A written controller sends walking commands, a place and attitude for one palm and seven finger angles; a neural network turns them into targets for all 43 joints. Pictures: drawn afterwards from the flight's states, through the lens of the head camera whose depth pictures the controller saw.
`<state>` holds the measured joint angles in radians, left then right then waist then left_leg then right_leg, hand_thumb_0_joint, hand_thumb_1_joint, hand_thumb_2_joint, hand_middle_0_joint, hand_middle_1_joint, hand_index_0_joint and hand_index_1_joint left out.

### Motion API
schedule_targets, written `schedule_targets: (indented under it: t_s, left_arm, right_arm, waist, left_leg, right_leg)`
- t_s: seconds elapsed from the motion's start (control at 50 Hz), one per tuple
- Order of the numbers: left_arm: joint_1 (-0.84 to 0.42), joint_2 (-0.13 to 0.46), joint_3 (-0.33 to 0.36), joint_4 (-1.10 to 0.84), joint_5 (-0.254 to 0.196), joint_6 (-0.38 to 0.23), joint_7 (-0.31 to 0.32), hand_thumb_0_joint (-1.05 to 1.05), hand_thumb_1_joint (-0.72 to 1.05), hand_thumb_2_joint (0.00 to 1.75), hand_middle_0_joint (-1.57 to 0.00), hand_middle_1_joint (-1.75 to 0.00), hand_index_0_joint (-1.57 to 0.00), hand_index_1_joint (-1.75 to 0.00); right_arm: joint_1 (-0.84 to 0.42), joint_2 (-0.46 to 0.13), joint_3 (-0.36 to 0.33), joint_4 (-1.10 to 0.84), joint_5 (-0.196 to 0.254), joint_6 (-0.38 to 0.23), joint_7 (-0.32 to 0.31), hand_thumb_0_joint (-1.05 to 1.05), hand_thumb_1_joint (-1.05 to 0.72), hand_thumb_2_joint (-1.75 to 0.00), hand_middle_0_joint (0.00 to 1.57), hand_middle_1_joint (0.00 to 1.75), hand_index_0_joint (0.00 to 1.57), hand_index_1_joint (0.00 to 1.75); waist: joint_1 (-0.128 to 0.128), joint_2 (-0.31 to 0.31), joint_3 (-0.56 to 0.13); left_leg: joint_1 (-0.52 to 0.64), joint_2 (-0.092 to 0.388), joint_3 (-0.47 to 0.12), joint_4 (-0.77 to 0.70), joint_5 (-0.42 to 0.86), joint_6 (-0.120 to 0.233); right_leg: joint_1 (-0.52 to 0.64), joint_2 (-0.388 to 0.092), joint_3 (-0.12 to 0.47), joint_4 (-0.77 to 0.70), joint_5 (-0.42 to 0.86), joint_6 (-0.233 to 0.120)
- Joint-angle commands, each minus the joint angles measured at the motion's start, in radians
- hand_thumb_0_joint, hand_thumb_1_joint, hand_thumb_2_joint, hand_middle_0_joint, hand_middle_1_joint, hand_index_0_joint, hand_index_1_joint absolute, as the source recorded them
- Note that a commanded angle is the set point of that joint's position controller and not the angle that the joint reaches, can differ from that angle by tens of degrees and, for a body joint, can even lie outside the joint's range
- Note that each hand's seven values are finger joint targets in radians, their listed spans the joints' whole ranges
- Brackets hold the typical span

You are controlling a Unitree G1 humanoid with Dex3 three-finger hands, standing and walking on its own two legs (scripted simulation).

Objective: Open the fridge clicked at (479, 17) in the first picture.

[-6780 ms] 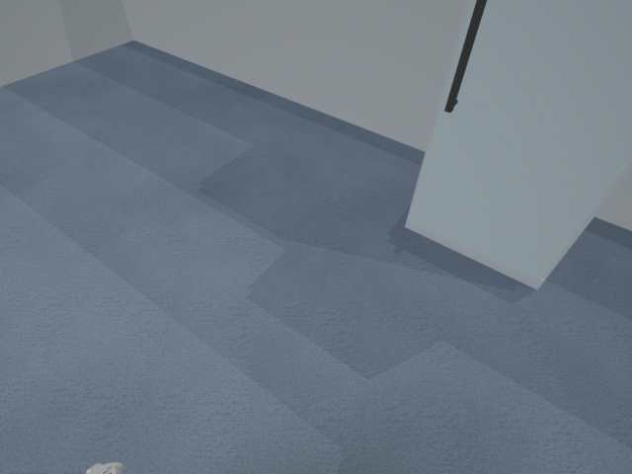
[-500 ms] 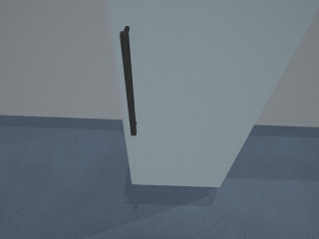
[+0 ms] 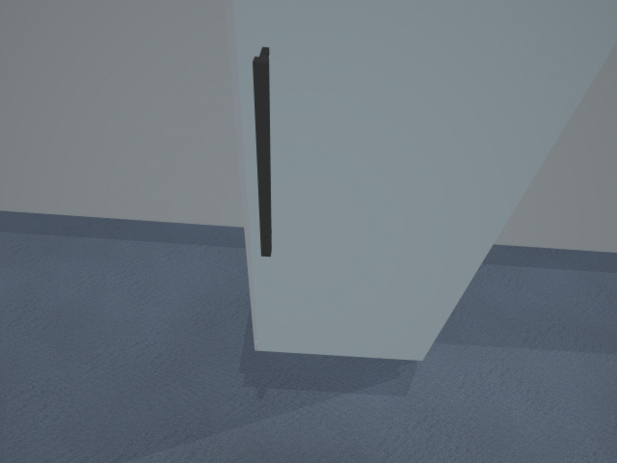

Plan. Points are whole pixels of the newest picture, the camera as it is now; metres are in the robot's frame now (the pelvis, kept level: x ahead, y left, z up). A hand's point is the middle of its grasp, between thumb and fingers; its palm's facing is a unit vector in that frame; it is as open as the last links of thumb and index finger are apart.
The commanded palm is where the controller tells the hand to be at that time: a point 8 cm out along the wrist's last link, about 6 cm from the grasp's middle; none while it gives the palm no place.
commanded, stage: look again from close up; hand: left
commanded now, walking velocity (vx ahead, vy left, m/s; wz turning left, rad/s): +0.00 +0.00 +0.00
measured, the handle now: (265, 169) +0.57 +0.12 +0.08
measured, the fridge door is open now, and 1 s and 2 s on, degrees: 0 0 0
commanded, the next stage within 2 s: none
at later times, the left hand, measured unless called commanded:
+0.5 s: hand out of the picture -0.05 +0.14 -0.18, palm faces +0.06 -0.99 -0.13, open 7.4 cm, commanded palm none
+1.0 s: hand out of the picture -0.04 +0.14 -0.18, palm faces +0.06 -0.99 -0.14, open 7.4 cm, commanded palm none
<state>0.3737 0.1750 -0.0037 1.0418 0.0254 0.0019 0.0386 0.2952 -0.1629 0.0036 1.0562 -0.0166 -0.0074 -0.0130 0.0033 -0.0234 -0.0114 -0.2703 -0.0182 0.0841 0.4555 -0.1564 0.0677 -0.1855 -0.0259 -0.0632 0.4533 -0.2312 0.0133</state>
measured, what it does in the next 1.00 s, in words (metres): stands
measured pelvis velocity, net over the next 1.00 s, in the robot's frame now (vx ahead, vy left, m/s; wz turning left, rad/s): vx -0.01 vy -0.01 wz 0.00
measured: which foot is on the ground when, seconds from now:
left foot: down 0.00-1.00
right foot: down 0.00-1.00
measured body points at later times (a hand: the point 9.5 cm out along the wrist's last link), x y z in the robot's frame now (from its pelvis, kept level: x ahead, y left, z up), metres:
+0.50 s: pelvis -0.01 -0.01 +0.00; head -0.02 +0.01 +0.45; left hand -0.05 +0.20 -0.17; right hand -0.02 -0.22 -0.15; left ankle +0.06 +0.07 -0.74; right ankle +0.01 -0.13 -0.74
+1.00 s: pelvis -0.01 -0.01 +0.00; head -0.01 +0.00 +0.45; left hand -0.04 +0.19 -0.17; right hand -0.02 -0.22 -0.16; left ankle +0.06 +0.07 -0.74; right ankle +0.01 -0.13 -0.74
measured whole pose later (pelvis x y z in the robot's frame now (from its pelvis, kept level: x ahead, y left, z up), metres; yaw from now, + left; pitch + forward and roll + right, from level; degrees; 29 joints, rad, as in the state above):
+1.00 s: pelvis -0.01 -0.01 +0.00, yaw +0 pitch -1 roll -1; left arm 0.41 0.11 0.01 1.07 0.03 -0.01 0.04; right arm 0.34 -0.11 -0.01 1.10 -0.02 0.00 -0.02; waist 0.00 -0.01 -0.01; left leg -0.31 0.00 0.08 0.46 -0.15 0.05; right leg -0.22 -0.01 -0.07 0.46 -0.23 0.00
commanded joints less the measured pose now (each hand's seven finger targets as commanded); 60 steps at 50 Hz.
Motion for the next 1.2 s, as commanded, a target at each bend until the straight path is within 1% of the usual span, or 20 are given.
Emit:
schedule_targets:
  t_s: [0.0,0.02,0.04,0.08,0.12,0.18,0.2,0.34,0.38,0.52,0.58,0.62,0.7,0.76,0.82,0.88,0.94,1.06,1.12,1.18]
  left_arm:
    - [0.080,0.070,0.012,-0.025,-0.001,-0.016,0.002,0.00,0.90,0.90,-0.20,-0.30,-0.20,-0.30]
    - [0.087,0.066,0.012,-0.022,-0.001,-0.017,0.002,0.00,0.90,0.90,-0.20,-0.30,-0.20,-0.30]
    - [0.091,0.061,0.011,-0.017,-0.002,-0.018,0.002,0.00,0.90,0.90,-0.20,-0.30,-0.20,-0.30]
    - [0.094,0.054,0.010,-0.012,-0.002,-0.018,0.002,0.00,0.90,0.90,-0.20,-0.30,-0.20,-0.30]
    - [0.102,0.050,0.011,-0.007,-0.002,-0.019,0.004,0.00,0.90,0.90,-0.20,-0.30,-0.20,-0.30]
    - [0.115,0.039,0.011,0.001,-0.001,-0.017,0.004,0.00,0.90,0.90,-0.20,-0.30,-0.20,-0.30]
    - [0.121,0.037,0.011,0.004,0.000,-0.018,0.005,0.00,0.90,0.90,-0.20,-0.30,-0.20,-0.30]
    - [0.127,0.020,0.014,0.007,-0.002,-0.022,0.006,0.00,0.90,0.90,-0.20,-0.30,-0.20,-0.30]
    - [0.135,0.017,0.014,0.008,-0.002,-0.021,0.006,0.00,0.90,0.90,-0.20,-0.30,-0.20,-0.30]
    - [0.140,0.007,0.016,0.006,-0.002,-0.022,0.007,0.00,0.90,0.90,-0.20,-0.30,-0.20,-0.30]
    - [0.143,0.004,0.017,0.006,-0.001,-0.019,0.005,0.00,0.90,0.90,-0.20,-0.30,-0.20,-0.30]
    - [0.140,0.002,0.019,0.002,-0.001,-0.020,0.007,0.00,0.90,0.90,-0.20,-0.30,-0.20,-0.30]
    - [0.141,-0.003,0.019,0.002,-0.001,-0.023,0.007,0.00,0.90,0.90,-0.20,-0.30,-0.20,-0.30]
    - [0.139,-0.006,0.021,0.003,-0.002,-0.023,0.006,0.00,0.90,0.90,-0.20,-0.30,-0.20,-0.30]
    - [0.134,-0.005,0.021,0.002,-0.002,-0.024,0.006,0.00,0.90,0.90,-0.20,-0.30,-0.20,-0.30]
    - [0.132,-0.005,0.022,0.001,-0.002,-0.023,0.005,0.00,0.90,0.90,-0.20,-0.30,-0.20,-0.30]
    - [0.133,-0.005,0.024,0.000,-0.001,-0.022,0.005,0.00,0.90,0.90,-0.20,-0.30,-0.20,-0.30]
    - [0.129,-0.008,0.022,0.002,-0.003,-0.027,0.005,0.00,0.90,0.90,-0.20,-0.30,-0.20,-0.30]
    - [0.125,-0.005,0.020,0.005,-0.004,-0.029,0.006,0.00,0.90,0.90,-0.20,-0.30,-0.20,-0.30]
    - [0.122,-0.006,0.019,0.008,-0.005,-0.028,0.005,0.00,0.90,0.90,-0.20,-0.30,-0.20,-0.30]
  right_arm:
    - [0.027,-0.127,-0.028,-0.037,0.005,-0.013,-0.004,0.00,-0.90,-0.90,0.20,0.30,0.20,0.30]
    - [0.029,-0.125,-0.028,-0.034,0.005,-0.014,-0.004,0.00,-0.90,-0.90,0.20,0.30,0.20,0.30]
    - [0.033,-0.121,-0.029,-0.030,0.005,-0.014,-0.004,0.00,-0.90,-0.90,0.20,0.30,0.20,0.30]
    - [0.040,-0.113,-0.028,-0.022,0.005,-0.011,-0.005,0.00,-0.90,-0.90,0.20,0.30,0.20,0.30]
    - [0.050,-0.107,-0.029,-0.017,0.006,-0.013,-0.005,0.00,-0.90,-0.90,0.20,0.30,0.20,0.30]
    - [0.054,-0.099,-0.029,-0.008,0.005,-0.010,-0.006,0.00,-0.90,-0.90,0.20,0.30,0.20,0.30]
    - [0.057,-0.094,-0.029,-0.007,0.006,-0.008,-0.006,0.00,-0.90,-0.90,0.20,0.30,0.20,0.30]
    - [0.077,-0.066,-0.029,0.006,0.004,-0.005,-0.007,0.00,-0.90,-0.90,0.20,0.30,0.20,0.30]
    - [0.082,-0.060,-0.029,0.006,0.004,-0.004,-0.007,0.00,-0.90,-0.90,0.20,0.30,0.20,0.30]
    - [0.091,-0.050,-0.028,0.008,0.003,-0.005,-0.008,0.00,-0.90,-0.90,0.20,0.30,0.20,0.30]
    - [0.093,-0.050,-0.030,0.008,0.002,-0.002,-0.008,0.00,-0.90,-0.90,0.20,0.30,0.20,0.30]
    - [0.099,-0.045,-0.030,0.006,0.002,-0.003,-0.009,0.00,-0.90,-0.90,0.20,0.30,0.20,0.30]
    - [0.103,-0.042,-0.029,0.008,0.004,-0.008,-0.009,0.00,-0.90,-0.90,0.20,0.30,0.20,0.30]
    - [0.098,-0.041,-0.030,0.007,0.003,-0.007,-0.010,0.00,-0.90,-0.90,0.20,0.30,0.20,0.30]
    - [0.102,-0.037,-0.029,0.007,0.002,-0.006,-0.010,0.00,-0.90,-0.90,0.20,0.30,0.20,0.30]
    - [0.104,-0.037,-0.029,0.010,0.002,-0.004,-0.009,0.00,-0.90,-0.90,0.20,0.30,0.20,0.30]
    - [0.105,-0.038,-0.030,0.008,0.001,-0.005,-0.009,0.00,-0.90,-0.90,0.20,0.30,0.20,0.30]
    - [0.103,-0.032,-0.026,0.011,0.003,-0.009,-0.010,0.00,-0.90,-0.90,0.20,0.30,0.20,0.30]
    - [0.103,-0.030,-0.025,0.016,0.004,-0.012,-0.010,0.00,-0.90,-0.90,0.20,0.30,0.20,0.30]
    - [0.101,-0.030,-0.024,0.019,0.003,-0.010,-0.011,0.00,-0.90,-0.90,0.20,0.30,0.20,0.30]
  waist:
    - [0.004,0.044,0.097]
    - [0.003,0.037,0.091]
    - [0.002,0.047,0.084]
    - [0.001,0.030,0.105]
    - [-0.001,0.032,0.085]
    - [0.002,0.041,0.108]
    - [0.003,0.025,0.107]
    - [-0.004,0.012,0.114]
    - [-0.004,0.018,0.119]
    - [-0.001,0.032,0.121]
    - [0.000,0.041,0.135]
    - [-0.002,0.032,0.123]
    - [0.001,0.037,0.103]
    - [0.000,0.038,0.115]
    - [-0.001,0.020,0.125]
    - [-0.004,0.028,0.121]
    - [-0.002,0.030,0.115]
    - [-0.003,0.014,0.107]
    - [-0.005,0.024,0.094]
    - [-0.005,0.024,0.114]
  left_leg:
    - [-0.076,0.144,-0.203,-0.205,-0.289,-0.025]
    - [-0.072,0.142,-0.199,-0.201,-0.280,-0.025]
    - [-0.062,0.140,-0.198,-0.200,-0.276,-0.026]
    - [-0.074,0.138,-0.195,-0.199,-0.287,-0.028]
    - [-0.056,0.139,-0.194,-0.196,-0.268,-0.027]
    - [-0.080,0.138,-0.196,-0.204,-0.299,-0.028]
    - [-0.078,0.137,-0.195,-0.198,-0.292,-0.027]
    - [-0.068,0.121,-0.175,-0.163,-0.262,-0.032]
    - [-0.071,0.119,-0.174,-0.160,-0.269,-0.031]
    - [-0.086,0.123,-0.176,-0.160,-0.273,-0.031]
    - [-0.101,0.122,-0.175,-0.164,-0.305,-0.032]
    - [-0.097,0.123,-0.177,-0.160,-0.282,-0.031]
    - [-0.085,0.130,-0.183,-0.166,-0.265,-0.029]
    - [-0.090,0.125,-0.176,-0.163,-0.271,-0.032]
    - [-0.091,0.121,-0.172,-0.154,-0.254,-0.032]
    - [-0.079,0.123,-0.172,-0.157,-0.266,-0.032]
    - [-0.087,0.124,-0.175,-0.163,-0.272,-0.031]
    - [-0.062,0.121,-0.162,-0.146,-0.216,-0.031]
    - [-0.042,0.121,-0.156,-0.139,-0.182,-0.033]
    - [-0.047,0.120,-0.153,-0.144,-0.192,-0.036]
  right_leg:
    - [-0.043,-0.065,0.079,-0.077,-0.051,-0.045]
    - [-0.046,-0.066,0.084,-0.079,-0.051,-0.046]
    - [-0.050,-0.067,0.085,-0.079,-0.052,-0.046]
    - [-0.063,-0.067,0.088,-0.087,-0.071,-0.046]
    - [-0.061,-0.068,0.085,-0.081,-0.059,-0.046]
    - [-0.067,-0.066,0.084,-0.085,-0.079,-0.045]
    - [-0.068,-0.066,0.085,-0.088,-0.080,-0.046]
    - [-0.107,-0.074,0.104,-0.112,-0.131,-0.051]
    - [-0.121,-0.074,0.110,-0.117,-0.153,-0.052]
    - [-0.114,-0.068,0.107,-0.107,-0.134,-0.054]
    - [-0.128,-0.065,0.107,-0.110,-0.166,-0.052]
    - [-0.117,-0.065,0.108,-0.105,-0.143,-0.055]
    - [-0.095,-0.064,0.098,-0.095,-0.100,-0.055]
    - [-0.106,-0.065,0.103,-0.101,-0.120,-0.055]
    - [-0.111,-0.067,0.107,-0.108,-0.122,-0.056]
    - [-0.124,-0.065,0.108,-0.108,-0.140,-0.056]
    - [-0.111,-0.063,0.106,-0.102,-0.131,-0.055]
    - [-0.105,-0.071,0.112,-0.110,-0.100,-0.058]
    - [-0.096,-0.072,0.110,-0.107,-0.065,-0.058]
    - [-0.103,-0.071,0.109,-0.113,-0.080,-0.057]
